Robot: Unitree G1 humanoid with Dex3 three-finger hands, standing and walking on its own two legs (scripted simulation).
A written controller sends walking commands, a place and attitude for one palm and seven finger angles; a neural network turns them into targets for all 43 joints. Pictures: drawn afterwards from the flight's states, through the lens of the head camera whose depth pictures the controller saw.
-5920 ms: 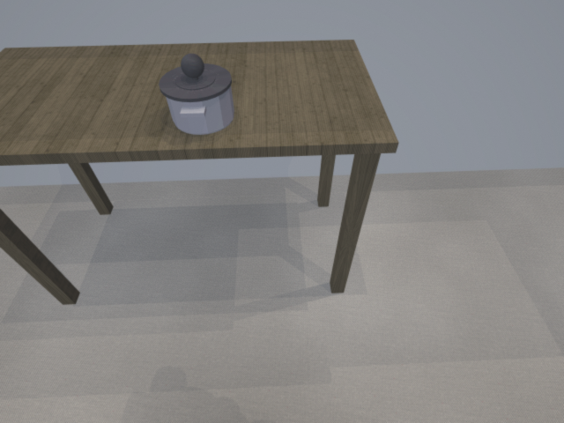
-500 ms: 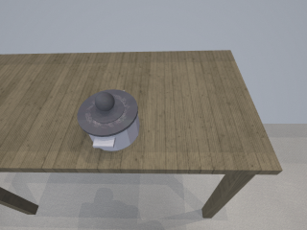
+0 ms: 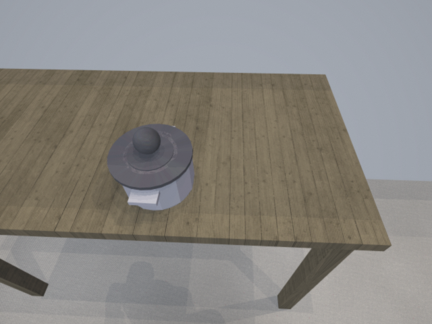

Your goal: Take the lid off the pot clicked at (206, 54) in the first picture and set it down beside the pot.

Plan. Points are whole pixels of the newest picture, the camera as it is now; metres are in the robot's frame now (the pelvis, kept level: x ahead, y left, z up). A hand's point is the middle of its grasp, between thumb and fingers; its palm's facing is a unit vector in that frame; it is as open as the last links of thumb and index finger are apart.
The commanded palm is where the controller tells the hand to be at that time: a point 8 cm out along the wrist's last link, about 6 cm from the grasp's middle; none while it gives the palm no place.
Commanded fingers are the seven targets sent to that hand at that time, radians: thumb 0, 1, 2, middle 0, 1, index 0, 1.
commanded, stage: come to a stop and stand still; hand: left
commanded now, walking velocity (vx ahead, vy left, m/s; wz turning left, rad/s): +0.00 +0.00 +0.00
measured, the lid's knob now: (146, 140) +0.40 +0.16 +0.13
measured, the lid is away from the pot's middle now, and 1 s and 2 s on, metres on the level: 0.00 0.00 0.00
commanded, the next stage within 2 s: look again from close up in 0.12 s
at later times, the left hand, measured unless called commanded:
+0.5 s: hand out of the picture -0.01 +0.18 -0.18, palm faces +0.02 -0.98 -0.19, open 7.4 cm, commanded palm none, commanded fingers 0.00 0.90 0.90 -0.20 -0.30 -0.20 -0.30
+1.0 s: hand out of the picture -0.03 +0.19 -0.18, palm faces +0.02 -0.99 -0.17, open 7.4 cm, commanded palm none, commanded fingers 0.00 0.90 0.90 -0.20 -0.30 -0.20 -0.30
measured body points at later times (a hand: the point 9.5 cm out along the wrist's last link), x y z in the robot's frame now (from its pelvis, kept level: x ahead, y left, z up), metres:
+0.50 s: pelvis -0.01 +0.02 +0.00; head +0.02 +0.01 +0.45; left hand -0.01 +0.24 -0.16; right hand -0.04 -0.18 -0.16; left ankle -0.06 +0.14 -0.74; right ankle +0.00 -0.09 -0.74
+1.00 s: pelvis -0.01 +0.03 +0.00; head +0.01 +0.03 +0.45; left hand -0.03 +0.24 -0.16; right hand -0.03 -0.17 -0.16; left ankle -0.06 +0.14 -0.74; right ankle +0.00 -0.09 -0.74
